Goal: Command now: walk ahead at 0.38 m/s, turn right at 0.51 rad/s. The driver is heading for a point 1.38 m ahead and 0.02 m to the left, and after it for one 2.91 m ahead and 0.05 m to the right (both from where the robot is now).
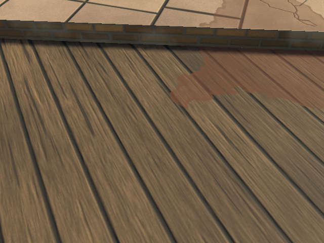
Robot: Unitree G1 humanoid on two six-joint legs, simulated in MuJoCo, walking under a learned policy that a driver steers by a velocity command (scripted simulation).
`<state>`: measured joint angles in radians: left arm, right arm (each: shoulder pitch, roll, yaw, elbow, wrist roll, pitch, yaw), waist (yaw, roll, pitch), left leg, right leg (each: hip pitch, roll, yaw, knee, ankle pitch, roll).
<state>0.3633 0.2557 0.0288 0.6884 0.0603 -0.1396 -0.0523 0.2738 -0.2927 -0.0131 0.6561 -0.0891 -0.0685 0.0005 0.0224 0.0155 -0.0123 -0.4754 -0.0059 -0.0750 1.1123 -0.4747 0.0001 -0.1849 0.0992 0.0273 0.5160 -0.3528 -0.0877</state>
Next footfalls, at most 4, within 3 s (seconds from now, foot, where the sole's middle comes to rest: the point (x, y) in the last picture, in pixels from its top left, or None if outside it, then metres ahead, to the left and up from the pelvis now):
0.38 left None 0.36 0.13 -0.94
0.76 right None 0.54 -0.20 -0.94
1.30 left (158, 199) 0.79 0.07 -0.94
1.84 right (176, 142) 1.16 -0.03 -0.94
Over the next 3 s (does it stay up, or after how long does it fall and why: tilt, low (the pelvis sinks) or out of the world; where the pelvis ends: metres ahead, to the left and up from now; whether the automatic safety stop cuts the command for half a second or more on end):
stays up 1.32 0.03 -0.16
